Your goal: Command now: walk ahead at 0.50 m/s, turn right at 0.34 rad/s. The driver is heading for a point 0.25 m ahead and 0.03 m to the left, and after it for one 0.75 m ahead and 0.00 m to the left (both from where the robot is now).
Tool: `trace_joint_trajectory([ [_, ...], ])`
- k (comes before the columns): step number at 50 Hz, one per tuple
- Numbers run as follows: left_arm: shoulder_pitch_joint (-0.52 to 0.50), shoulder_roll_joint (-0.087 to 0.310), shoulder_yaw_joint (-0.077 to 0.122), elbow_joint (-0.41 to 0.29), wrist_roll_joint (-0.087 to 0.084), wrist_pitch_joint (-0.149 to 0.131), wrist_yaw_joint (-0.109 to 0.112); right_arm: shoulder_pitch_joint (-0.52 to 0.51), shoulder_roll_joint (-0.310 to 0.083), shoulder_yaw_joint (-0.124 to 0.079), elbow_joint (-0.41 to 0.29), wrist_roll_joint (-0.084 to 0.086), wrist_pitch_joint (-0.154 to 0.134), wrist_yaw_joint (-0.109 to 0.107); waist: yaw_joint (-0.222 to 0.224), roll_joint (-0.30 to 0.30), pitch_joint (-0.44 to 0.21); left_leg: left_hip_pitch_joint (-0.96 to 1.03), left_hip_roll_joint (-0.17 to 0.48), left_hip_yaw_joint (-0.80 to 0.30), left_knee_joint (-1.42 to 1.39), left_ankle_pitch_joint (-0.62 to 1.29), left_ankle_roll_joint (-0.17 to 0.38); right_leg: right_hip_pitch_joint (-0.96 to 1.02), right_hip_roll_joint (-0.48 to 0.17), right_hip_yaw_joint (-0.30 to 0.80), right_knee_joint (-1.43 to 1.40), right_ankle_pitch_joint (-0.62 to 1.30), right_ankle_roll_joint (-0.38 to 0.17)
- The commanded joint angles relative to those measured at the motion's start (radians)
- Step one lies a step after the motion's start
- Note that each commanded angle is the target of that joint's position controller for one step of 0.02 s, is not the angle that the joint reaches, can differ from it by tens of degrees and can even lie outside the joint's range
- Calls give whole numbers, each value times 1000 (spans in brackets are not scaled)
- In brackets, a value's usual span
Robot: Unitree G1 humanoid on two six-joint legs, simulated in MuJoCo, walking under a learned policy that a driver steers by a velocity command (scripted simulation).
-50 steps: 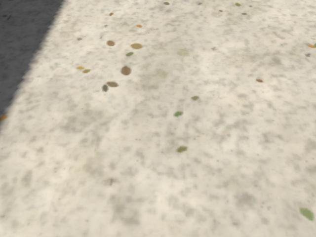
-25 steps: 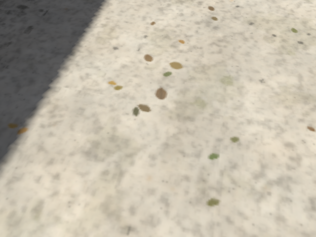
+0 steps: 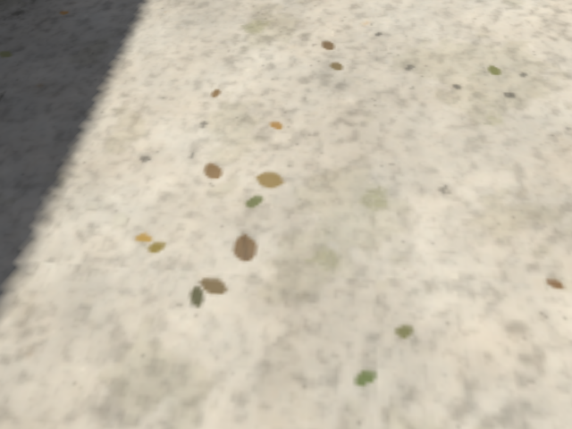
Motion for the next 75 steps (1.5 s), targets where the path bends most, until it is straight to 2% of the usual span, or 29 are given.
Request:
trace_joint_trajectory([
  [1,-19,166,42,-62,-8,-13,18,-47,-45,-8,-61,1,-9,0,0,-96,-36,92,-25,41,-198,222,-25,-64,-206,133,-132,203,-131],
  [8,92,172,42,-6,-8,6,23,-190,-72,-13,-108,19,-33,29,52,-108,-3,70,-55,35,-397,221,32,146,-299,225,-35,191,-104],
  [10,81,183,46,-3,-5,15,26,-142,-90,-21,-100,20,-38,31,17,-129,-14,129,-70,53,-422,137,66,193,-314,236,23,332,-88],
  [12,44,152,31,-21,2,17,24,88,-151,-50,-47,8,-44,22,-104,-109,-184,496,-28,27,-421,193,147,115,-232,165,289,513,-41],
  [13,83,98,10,-43,25,9,25,252,-226,-68,-27,0,-41,18,-142,40,-342,818,157,-211,-381,229,240,-105,-128,94,592,216,4],
  [14,200,47,-6,-37,-2,-7,18,309,-242,-77,19,16,-27,29,-102,310,-406,1031,316,-610,-500,-1,370,-432,-14,44,860,-410,59],
  [15,118,146,12,-33,-18,-14,16,291,-150,-54,13,38,-22,30,-137,163,-292,963,288,-615,-555,-207,327,-548,-80,100,938,-405,54],
  [16,6,172,21,-61,-24,-19,12,218,-117,-42,3,33,-16,25,-137,82,-155,828,250,-474,-580,-188,287,-582,-124,63,930,-308,54],
  [18,-65,147,22,-79,0,-22,10,131,-91,-27,-6,13,-9,27,-91,10,-39,621,176,-318,-637,16,271,-534,-190,14,830,-186,69],
  [22,-42,85,12,-78,5,-8,8,120,-98,-27,15,20,-17,27,-45,63,-40,505,129,-171,-708,211,283,-457,-228,-24,690,-120,103],
  [27,-206,52,-5,-121,7,-17,1,165,-140,-37,54,29,-3,13,-89,38,-10,480,83,-35,-738,275,251,-421,-214,-58,373,157,119],
  [33,-350,72,-1,-175,-6,-31,-24,259,-161,-41,119,41,21,6,-121,42,22,613,146,-44,-682,269,222,-401,-177,-60,201,181,81],
  [37,-125,152,39,-116,3,-35,-21,230,-169,-42,126,38,42,-4,15,41,-120,628,100,11,-389,609,162,-50,-119,-115,134,110,5],
  [38,53,218,60,-81,13,-32,-11,229,-126,-22,102,17,41,-7,84,-33,-265,456,48,52,-117,426,126,244,-260,31,182,163,-56],
  [39,122,303,80,-59,14,-24,-11,359,-11,15,86,16,20,1,35,-296,-398,53,-126,88,253,-164,56,593,-489,486,104,-29,-218],
  [40,138,209,56,-59,-1,-18,-12,319,-88,-1,104,30,1,8,70,-256,-408,-73,-110,-34,379,-392,60,592,-499,635,2,-176,-222],
  [41,63,175,41,-66,-2,-19,-10,225,-148,-19,74,53,-11,15,62,-192,-244,-146,-58,-26,410,-325,71,464,-469,500,-23,-192,-179],
  [43,-53,134,27,-78,12,-19,-12,128,-131,-20,54,36,-12,10,10,-85,-90,-98,17,16,310,-178,66,201,-393,309,-78,-30,-147],
  [45,-104,107,19,-80,22,-29,-16,164,-102,-21,68,28,8,8,-47,-116,-62,15,43,14,247,-124,50,64,-354,214,-128,158,-143],
  [49,-112,139,28,-41,19,-39,-6,144,-49,-8,63,7,35,-5,-81,-93,-53,79,29,46,63,-30,0,-26,-323,23,-121,622,-148],
  [55,-44,158,27,27,11,-10,11,-12,-46,-2,38,13,30,12,-18,-103,-82,202,-30,57,-271,252,18,35,-295,-44,-82,554,-96],
  [59,-71,151,24,57,-4,13,19,15,-83,-19,47,-2,23,19,-60,-92,-95,300,-53,60,-429,245,69,93,-297,-6,63,447,-50],
  [61,45,97,6,70,32,1,18,64,-183,-40,55,-18,22,4,-18,53,-198,595,95,-64,-396,838,152,-25,-175,-52,249,178,39],
  [62,142,30,-17,101,31,-1,18,81,-129,-26,64,-20,39,-2,-7,167,-298,751,218,-195,-371,902,289,-150,-123,-74,381,-158,97],
  [64,31,97,-3,82,5,36,26,81,-42,1,84,1,60,6,-57,149,-256,653,239,-287,-475,547,322,-226,-133,-29,512,-517,138],
  [67,-13,109,11,88,10,94,50,-57,-91,-9,70,-4,66,5,-20,115,-140,416,192,-244,-590,118,249,-183,-178,-16,497,-393,155],
  [72,33,58,4,151,38,93,44,-85,-45,-2,112,11,80,-7,15,81,-114,241,43,-50,-594,-215,127,85,-151,-81,154,-8,113],
  [74,-28,137,17,139,27,91,48,-51,-44,-4,126,5,82,-7,-51,-50,-18,294,-31,15,-561,-262,60,-88,-197,-28,81,-234,60],
  [75,-56,110,12,140,23,81,47,-69,-43,-3,131,-2,82,-11,-45,-74,2,376,-43,30,-513,-183,48,-172,-192,-23,46,-312,58],
])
